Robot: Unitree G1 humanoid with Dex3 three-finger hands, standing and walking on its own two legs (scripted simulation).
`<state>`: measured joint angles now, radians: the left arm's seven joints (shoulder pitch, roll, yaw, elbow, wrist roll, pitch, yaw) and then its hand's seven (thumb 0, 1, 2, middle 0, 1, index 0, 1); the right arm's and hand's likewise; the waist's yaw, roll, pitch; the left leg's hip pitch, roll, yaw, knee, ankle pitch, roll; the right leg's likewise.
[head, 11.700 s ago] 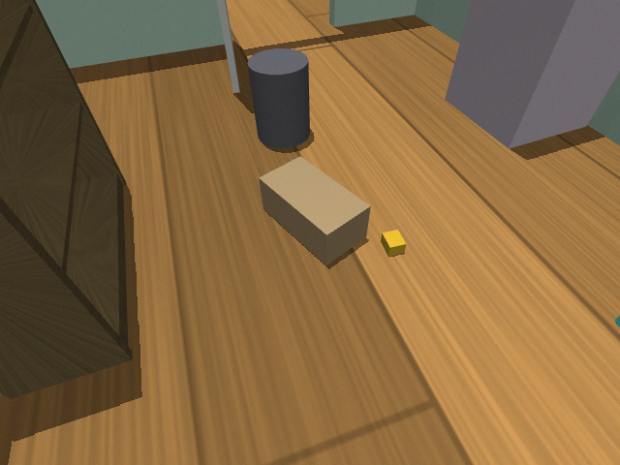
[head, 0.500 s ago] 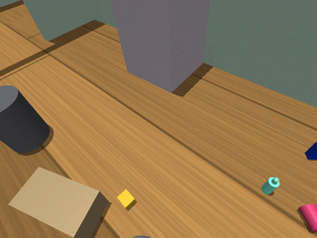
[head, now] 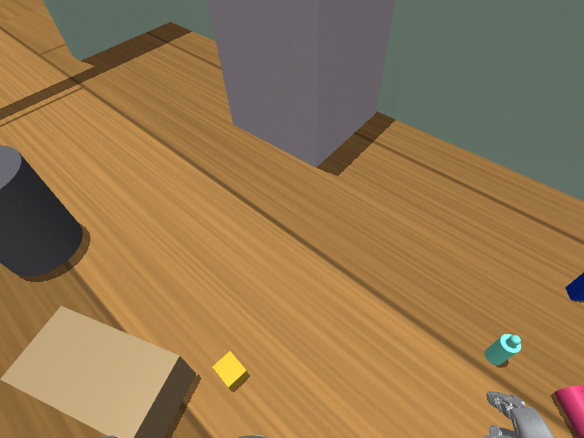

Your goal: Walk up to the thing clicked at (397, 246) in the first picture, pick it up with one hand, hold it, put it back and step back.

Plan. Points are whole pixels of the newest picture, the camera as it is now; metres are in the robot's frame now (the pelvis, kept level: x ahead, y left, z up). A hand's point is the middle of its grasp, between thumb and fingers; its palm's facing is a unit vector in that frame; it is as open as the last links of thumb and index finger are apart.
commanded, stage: walk up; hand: left
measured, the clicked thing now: (230, 371) +0.41 +0.25 -0.73
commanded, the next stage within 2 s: stand in 1.56 s
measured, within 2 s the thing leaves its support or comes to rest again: neither
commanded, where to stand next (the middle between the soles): +0.02 +0.02 m, yaw +0 degrees
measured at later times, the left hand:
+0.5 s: hand out of the picture +0.07 +0.27 -0.13, palm faces -0.04 -0.93 -0.37, open 7.4 cm
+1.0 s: hand out of the picture +0.03 +0.26 -0.13, palm faces -0.03 -0.93 -0.36, open 7.4 cm
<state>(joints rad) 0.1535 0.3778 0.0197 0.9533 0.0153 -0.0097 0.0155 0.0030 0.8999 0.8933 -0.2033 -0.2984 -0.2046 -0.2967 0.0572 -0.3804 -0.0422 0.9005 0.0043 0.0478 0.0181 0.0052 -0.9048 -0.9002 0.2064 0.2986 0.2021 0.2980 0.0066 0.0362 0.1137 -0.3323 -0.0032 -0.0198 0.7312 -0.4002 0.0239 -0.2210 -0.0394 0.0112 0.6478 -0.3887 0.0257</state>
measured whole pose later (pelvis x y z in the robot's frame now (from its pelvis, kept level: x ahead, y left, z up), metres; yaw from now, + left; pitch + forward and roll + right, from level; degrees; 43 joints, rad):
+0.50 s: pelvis -0.03 +0.01 +0.01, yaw +0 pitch -3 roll +0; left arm 0.11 0.37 0.00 1.03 0.01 0.00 0.00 0.01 0.90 0.89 -0.20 -0.30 -0.20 -0.30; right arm 0.08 -0.36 -0.02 1.03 0.00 0.03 0.03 0.01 -0.91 -0.90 0.21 0.30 0.20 0.30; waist -0.01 0.01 0.10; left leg -0.23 -0.01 -0.01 0.51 -0.22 0.00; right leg -0.18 -0.04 0.03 0.51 -0.27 0.04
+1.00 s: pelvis -0.03 +0.00 +0.02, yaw +0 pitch -2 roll +0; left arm 0.14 0.35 0.02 1.11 0.02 -0.01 -0.01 0.01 0.90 0.89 -0.20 -0.30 -0.20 -0.30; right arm 0.10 -0.35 -0.02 1.10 0.00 0.02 0.03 0.01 -0.91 -0.90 0.20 0.30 0.20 0.30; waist 0.00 0.02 0.07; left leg -0.21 0.01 -0.02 0.40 -0.15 -0.01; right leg -0.14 -0.03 0.02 0.38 -0.20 0.04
